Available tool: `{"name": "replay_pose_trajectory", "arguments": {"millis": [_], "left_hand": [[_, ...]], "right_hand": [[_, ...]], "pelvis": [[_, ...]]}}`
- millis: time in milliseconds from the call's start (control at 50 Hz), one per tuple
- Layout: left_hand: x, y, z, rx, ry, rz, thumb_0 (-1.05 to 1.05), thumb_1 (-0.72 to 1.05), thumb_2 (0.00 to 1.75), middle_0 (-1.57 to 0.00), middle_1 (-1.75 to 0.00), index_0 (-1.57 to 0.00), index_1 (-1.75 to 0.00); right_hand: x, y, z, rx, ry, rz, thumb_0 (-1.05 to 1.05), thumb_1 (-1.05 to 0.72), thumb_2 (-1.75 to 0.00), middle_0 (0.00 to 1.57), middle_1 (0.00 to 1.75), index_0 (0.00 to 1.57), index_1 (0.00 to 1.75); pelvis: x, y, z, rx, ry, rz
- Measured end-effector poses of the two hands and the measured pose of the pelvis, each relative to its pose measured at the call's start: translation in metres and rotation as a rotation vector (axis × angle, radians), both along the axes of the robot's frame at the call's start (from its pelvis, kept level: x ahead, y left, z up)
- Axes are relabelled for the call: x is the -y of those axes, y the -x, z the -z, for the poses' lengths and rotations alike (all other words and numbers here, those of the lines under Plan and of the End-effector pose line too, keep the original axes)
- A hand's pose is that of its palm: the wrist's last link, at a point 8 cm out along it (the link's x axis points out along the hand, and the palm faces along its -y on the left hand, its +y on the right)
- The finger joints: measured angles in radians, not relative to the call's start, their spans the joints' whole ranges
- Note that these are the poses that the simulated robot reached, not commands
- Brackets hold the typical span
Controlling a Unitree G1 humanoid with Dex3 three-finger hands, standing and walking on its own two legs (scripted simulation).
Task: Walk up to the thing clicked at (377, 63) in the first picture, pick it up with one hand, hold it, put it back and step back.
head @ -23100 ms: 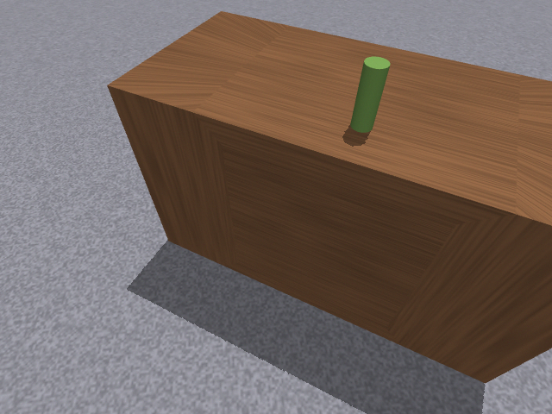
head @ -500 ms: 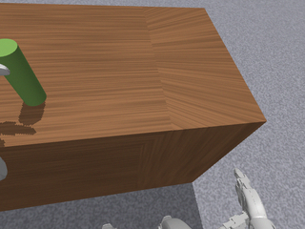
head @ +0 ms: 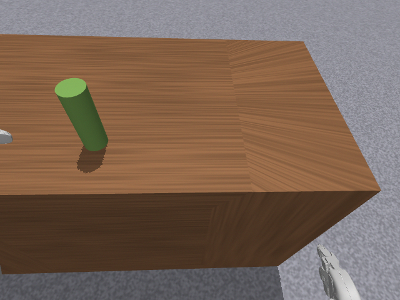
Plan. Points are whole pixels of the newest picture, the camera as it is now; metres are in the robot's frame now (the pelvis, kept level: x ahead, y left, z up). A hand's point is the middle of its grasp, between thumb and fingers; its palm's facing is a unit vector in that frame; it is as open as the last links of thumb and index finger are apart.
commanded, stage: sink last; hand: left
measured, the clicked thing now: (85, 118) +0.47 +0.23 +0.08
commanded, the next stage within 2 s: home in 0.78 s
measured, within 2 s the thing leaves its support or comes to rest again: neither
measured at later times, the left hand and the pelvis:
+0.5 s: hand out of the picture +0.20 +0.25 +0.18, palm faces +0.44 -0.80 -0.41, open 17.5 cm; pelvis -0.01 -0.02 +0.01, yaw +2 degrees
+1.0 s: hand out of the picture +0.15 +0.26 +0.16, palm faces +0.45 -0.77 -0.46, open 17.4 cm; pelvis -0.03 -0.03 +0.02, yaw +2 degrees
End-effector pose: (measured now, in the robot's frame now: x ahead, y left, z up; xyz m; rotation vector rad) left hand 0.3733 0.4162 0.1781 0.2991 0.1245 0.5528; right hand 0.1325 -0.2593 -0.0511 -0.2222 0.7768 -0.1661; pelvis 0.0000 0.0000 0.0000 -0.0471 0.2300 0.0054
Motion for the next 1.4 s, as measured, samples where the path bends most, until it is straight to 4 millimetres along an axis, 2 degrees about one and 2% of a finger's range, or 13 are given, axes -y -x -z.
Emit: {"name": "replay_pose_trajectory", "arguments": {"millis": [120,200,260,440,560,640,800,900,980,1040,1100,1180,1400], "left_hand": [[0.035,0.045,0.009,0.042,-0.088,0.093,-0.01,-0.58,0.07,-0.06,-0.03,-0.05,-0.06],[0.066,0.086,0.009,0.092,-0.128,0.148,-0.01,-0.57,0.06,-0.07,-0.03,-0.05,-0.05],[0.083,0.118,0.002,0.136,-0.160,0.161,-0.01,-0.56,0.05,-0.07,-0.03,-0.06,-0.05],[0.118,0.199,-0.020,0.236,-0.238,0.155,-0.01,-0.54,0.03,-0.06,-0.03,-0.06,-0.04],[0.143,0.241,-0.017,0.210,-0.260,0.202,-0.01,-0.53,0.03,-0.05,-0.04,-0.06,-0.04],[0.147,0.262,-0.009,0.168,-0.259,0.198,-0.01,-0.53,0.02,-0.06,-0.04,-0.06,-0.04],[0.144,0.272,0.010,0.130,-0.231,0.169,-0.01,-0.54,0.02,-0.06,-0.05,-0.07,-0.05],[0.143,0.269,0.004,0.161,-0.258,0.190,-0.01,-0.56,0.03,-0.07,-0.06,-0.08,-0.06],[0.130,0.266,-0.005,0.187,-0.302,0.169,-0.01,-0.56,0.04,-0.07,-0.07,-0.08,-0.06],[0.119,0.262,0.000,0.184,-0.285,0.137,-0.01,-0.55,0.05,-0.07,-0.07,-0.08,-0.06],[0.116,0.256,0.019,0.145,-0.222,0.125,-0.01,-0.55,0.06,-0.06,-0.06,-0.07,-0.06],[0.125,0.251,0.056,0.038,-0.116,0.150,-0.01,-0.55,0.06,-0.06,-0.06,-0.07,-0.06],[0.171,0.250,0.160,-0.276,0.180,0.231,-0.01,-0.55,0.06,-0.06,-0.06,-0.06,-0.06]], "right_hand": [[-0.007,-0.010,0.008,0.020,-0.050,-0.001,-0.01,0.53,-0.07,0.05,0.05,0.06,0.05],[-0.009,-0.011,0.014,0.015,-0.079,0.012,-0.01,0.53,-0.07,0.05,0.05,0.06,0.05],[-0.006,-0.012,0.014,0.018,-0.078,0.021,-0.01,0.53,-0.07,0.06,0.05,0.06,0.05],[0.009,-0.015,0.003,0.083,-0.049,0.021,-0.01,0.55,-0.06,0.05,0.05,0.06,0.05],[0.010,-0.009,0.000,0.114,-0.067,0.014,-0.01,0.55,-0.06,0.05,0.05,0.06,0.05],[0.013,-0.001,0.004,0.103,-0.068,0.014,-0.01,0.54,-0.06,0.05,0.05,0.06,0.05],[0.022,0.006,0.005,0.106,-0.029,0.012,-0.01,0.52,-0.06,0.05,0.05,0.06,0.05],[0.019,0.006,0.002,0.121,-0.023,0.010,-0.01,0.49,-0.07,0.05,0.05,0.06,0.05],[0.016,0.003,-0.001,0.136,-0.026,0.008,-0.01,0.42,-0.12,0.07,0.08,0.08,0.08],[0.004,-0.001,-0.001,0.139,-0.046,-0.015,-0.01,0.31,-0.22,0.09,0.11,0.09,0.11],[-0.013,-0.007,0.000,0.136,-0.079,-0.050,-0.01,0.14,-0.33,0.11,0.14,0.11,0.14],[-0.027,-0.012,0.002,0.125,-0.101,-0.072,-0.01,-0.10,-0.46,0.13,0.18,0.13,0.18],[-0.023,-0.017,0.002,0.063,-0.036,-0.047,0.00,-0.61,-0.74,0.17,0.25,0.18,0.25]], "pelvis": [[0.000,-0.002,-0.004,0.051,-0.006,-0.005],[0.003,0.000,-0.006,0.090,-0.015,-0.008],[0.007,0.001,-0.007,0.119,-0.024,-0.012],[0.021,0.009,-0.010,0.185,-0.048,-0.022],[0.028,0.014,-0.011,0.211,-0.057,-0.027],[0.031,0.020,-0.011,0.227,-0.061,-0.034],[0.035,0.031,-0.012,0.234,-0.065,-0.037],[0.035,0.031,-0.013,0.239,-0.063,-0.038],[0.033,0.029,-0.015,0.248,-0.061,-0.038],[0.031,0.028,-0.017,0.250,-0.061,-0.035],[0.028,0.027,-0.018,0.244,-0.060,-0.032],[0.024,0.023,-0.019,0.239,-0.058,-0.030],[0.016,0.014,-0.021,0.223,-0.050,-0.028]]}}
